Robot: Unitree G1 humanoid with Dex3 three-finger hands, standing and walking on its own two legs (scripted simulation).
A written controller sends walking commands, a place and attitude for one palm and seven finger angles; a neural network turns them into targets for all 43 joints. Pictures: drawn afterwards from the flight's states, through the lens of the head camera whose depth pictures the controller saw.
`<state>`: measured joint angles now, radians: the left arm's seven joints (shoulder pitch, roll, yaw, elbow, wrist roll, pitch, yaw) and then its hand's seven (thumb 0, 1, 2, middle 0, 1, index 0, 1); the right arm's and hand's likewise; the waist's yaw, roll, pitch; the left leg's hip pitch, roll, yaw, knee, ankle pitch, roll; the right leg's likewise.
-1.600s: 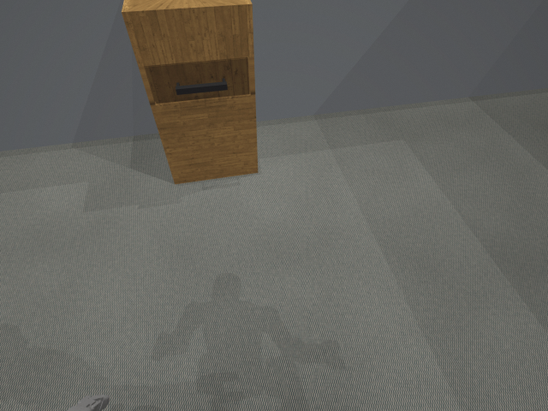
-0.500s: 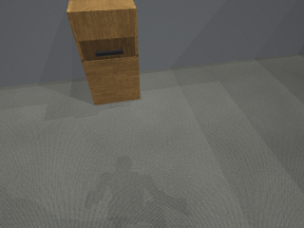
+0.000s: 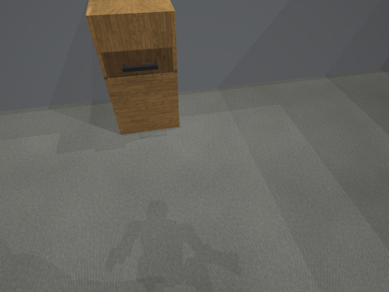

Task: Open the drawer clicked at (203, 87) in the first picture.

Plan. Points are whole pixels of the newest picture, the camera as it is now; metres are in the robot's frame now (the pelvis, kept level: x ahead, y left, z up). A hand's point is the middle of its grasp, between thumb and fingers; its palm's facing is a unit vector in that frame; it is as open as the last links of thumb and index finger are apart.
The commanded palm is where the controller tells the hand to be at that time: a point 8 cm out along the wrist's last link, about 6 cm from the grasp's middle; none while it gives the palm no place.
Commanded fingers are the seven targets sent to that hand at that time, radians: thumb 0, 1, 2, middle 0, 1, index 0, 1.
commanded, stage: look at it before walking up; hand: left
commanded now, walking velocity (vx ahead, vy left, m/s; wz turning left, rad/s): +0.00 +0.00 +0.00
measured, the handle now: (140, 66) +1.28 +0.39 -0.23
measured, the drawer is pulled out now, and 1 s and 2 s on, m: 0.00 0.00 0.00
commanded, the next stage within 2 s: walk to a spot facing it in 0.04 s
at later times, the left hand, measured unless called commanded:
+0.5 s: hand out of the picture +0.02 +0.19 -0.20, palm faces +0.04 -0.99 -0.16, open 7.4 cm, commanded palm none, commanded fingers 0.00 0.90 0.90 -0.20 -0.30 -0.20 -0.30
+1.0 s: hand (146, 209) +0.38 +0.17 -0.20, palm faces -0.11 -0.97 -0.20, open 7.3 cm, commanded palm none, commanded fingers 0.00 0.90 0.90 -0.20 -0.30 -0.20 -0.30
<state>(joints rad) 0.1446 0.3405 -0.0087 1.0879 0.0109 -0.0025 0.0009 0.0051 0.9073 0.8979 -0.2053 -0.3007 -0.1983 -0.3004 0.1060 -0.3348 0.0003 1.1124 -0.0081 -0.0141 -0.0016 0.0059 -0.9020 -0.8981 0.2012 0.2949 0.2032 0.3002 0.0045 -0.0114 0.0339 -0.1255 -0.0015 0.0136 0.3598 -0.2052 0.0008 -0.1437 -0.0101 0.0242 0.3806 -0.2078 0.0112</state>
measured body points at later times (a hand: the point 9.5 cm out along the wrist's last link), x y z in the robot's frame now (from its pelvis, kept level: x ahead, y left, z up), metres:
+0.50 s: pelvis +0.06 +0.02 -0.02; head +0.06 +0.03 +0.43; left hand +0.02 +0.25 -0.18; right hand +0.04 -0.23 -0.17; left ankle +0.01 +0.11 -0.75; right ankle +0.00 -0.13 -0.75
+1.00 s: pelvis +0.26 -0.01 -0.04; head +0.29 +0.00 +0.41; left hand +0.39 +0.22 -0.18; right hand +0.10 -0.18 -0.18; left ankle +0.09 +0.12 -0.65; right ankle +0.33 -0.08 -0.75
